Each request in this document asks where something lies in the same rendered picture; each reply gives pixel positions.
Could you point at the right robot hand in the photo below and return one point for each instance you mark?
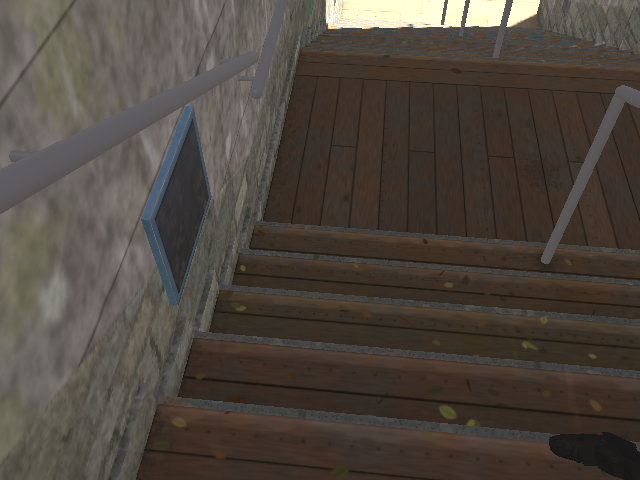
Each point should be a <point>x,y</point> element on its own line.
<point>612,454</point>

